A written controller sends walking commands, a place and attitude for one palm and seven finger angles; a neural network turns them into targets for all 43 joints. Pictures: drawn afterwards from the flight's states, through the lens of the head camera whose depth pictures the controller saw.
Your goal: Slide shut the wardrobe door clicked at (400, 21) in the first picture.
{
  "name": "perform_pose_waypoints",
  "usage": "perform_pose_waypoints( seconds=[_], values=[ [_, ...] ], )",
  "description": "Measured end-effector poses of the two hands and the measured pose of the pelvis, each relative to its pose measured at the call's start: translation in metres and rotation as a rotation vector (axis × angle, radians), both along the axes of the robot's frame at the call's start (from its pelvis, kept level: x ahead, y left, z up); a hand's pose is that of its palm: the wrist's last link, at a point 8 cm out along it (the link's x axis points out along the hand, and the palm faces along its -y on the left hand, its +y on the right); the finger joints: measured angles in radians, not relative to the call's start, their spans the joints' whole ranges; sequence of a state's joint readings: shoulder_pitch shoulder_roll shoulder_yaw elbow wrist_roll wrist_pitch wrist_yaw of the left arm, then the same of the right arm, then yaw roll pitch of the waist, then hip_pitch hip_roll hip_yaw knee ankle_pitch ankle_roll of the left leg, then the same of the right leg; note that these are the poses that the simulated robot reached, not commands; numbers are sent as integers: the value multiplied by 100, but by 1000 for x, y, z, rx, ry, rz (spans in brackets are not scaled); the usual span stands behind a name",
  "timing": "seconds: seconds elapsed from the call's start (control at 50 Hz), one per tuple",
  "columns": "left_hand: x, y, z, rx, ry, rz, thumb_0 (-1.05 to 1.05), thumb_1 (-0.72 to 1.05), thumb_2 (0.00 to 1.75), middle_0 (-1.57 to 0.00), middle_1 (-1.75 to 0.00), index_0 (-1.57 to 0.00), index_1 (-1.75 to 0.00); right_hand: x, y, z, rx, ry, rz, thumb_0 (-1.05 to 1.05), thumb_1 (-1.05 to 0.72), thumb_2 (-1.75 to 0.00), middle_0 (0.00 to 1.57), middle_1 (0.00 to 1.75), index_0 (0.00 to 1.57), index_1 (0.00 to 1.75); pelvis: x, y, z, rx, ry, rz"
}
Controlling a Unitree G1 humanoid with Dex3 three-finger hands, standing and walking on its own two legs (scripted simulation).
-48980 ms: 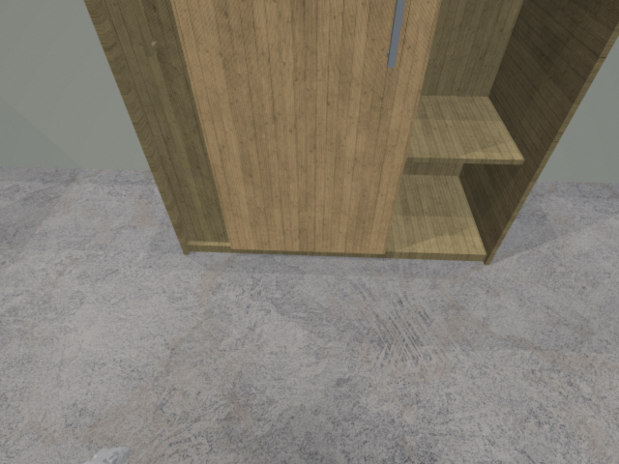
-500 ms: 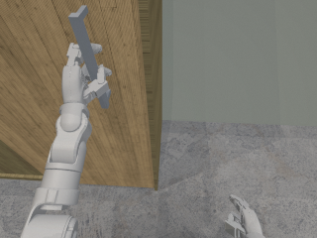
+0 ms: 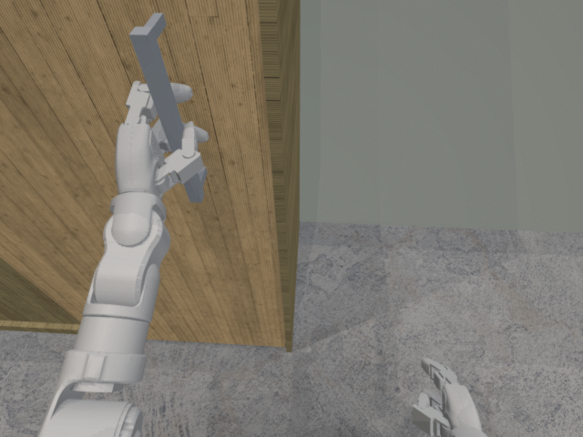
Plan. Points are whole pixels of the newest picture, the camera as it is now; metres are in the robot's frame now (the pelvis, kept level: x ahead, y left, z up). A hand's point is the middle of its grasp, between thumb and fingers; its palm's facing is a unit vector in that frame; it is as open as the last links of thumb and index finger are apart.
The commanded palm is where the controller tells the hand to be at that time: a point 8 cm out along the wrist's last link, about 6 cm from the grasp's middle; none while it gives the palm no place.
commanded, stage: step sideways, sliding the door along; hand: left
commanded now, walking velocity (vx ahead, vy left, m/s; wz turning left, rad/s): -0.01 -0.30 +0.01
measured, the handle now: (179, 122) +0.43 +0.18 +0.20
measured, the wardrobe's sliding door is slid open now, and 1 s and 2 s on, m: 0.00 0.00 0.00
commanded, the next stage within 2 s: stop walking and hold the door there in 0.50 s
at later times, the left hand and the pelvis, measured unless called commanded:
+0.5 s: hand (194, 154) +0.38 +0.15 +0.20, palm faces +0.18 -0.98 -0.08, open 6.4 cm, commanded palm +0.36 +0.17 +0.21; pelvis +0.00 +0.00 +0.00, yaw +0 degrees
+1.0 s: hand (190, 155) +0.38 +0.15 +0.20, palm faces +0.12 -0.99 -0.11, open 6.3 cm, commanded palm +0.35 +0.18 +0.20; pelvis +0.00 +0.03 +0.01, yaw -1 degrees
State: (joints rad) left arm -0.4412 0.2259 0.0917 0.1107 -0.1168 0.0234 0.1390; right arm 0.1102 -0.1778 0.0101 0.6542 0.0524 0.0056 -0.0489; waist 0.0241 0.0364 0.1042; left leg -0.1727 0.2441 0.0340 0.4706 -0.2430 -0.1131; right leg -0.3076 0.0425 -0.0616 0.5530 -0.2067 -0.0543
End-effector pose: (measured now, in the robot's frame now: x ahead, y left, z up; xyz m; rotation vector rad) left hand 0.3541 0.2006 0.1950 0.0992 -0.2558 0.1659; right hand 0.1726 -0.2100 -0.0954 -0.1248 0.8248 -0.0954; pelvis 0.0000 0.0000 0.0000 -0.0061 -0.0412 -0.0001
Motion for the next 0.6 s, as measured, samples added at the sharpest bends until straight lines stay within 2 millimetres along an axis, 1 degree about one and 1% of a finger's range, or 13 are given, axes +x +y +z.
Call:
perform_pose_waypoints(
  seconds=[0.2, 0.6],
  values=[
    [0, 0, 0, -3, -1, -1, 3, 77, 86, -45, -140, -15, -134, 4, 0, 1, -1, -11, 1, 1, -91, -90, 20, 29, 20, 29, -1, 0, -1, 1, 4, 3],
    [0, -2, 0, -6, 1, 8, 3, 77, 86, -45, -140, -15, -134, 0, 2, -5, 11, 17, 7, 1, -91, -90, 20, 29, 20, 29, -1, -1, -2, 1, 3, 9]
  ],
)
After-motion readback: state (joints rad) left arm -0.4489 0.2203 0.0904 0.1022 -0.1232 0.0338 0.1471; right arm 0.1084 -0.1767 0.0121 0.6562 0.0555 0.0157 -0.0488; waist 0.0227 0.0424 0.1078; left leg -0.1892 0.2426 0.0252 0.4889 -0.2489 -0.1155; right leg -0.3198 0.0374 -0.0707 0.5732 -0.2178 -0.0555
